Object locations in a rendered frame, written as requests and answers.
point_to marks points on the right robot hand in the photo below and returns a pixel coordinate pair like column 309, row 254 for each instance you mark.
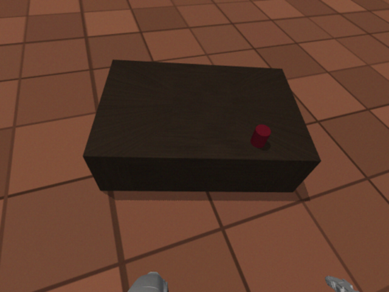
column 339, row 285

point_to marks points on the can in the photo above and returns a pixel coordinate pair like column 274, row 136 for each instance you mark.
column 260, row 136

